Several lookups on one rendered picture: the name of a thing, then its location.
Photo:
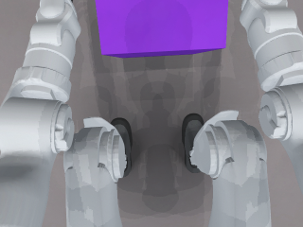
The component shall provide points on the robot right forearm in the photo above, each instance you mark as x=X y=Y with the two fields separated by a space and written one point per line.
x=276 y=42

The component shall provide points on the robot right thigh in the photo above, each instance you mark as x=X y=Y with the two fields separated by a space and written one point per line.
x=229 y=152

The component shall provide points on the robot left upper arm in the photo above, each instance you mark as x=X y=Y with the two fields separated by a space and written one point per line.
x=32 y=132

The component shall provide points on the robot left shin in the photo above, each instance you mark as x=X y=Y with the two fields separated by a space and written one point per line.
x=89 y=122

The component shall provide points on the robot right upper arm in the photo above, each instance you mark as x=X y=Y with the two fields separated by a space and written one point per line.
x=281 y=117

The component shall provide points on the carton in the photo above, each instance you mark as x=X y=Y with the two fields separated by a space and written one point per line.
x=154 y=28

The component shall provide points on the robot left forearm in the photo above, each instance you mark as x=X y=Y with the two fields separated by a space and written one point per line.
x=50 y=54

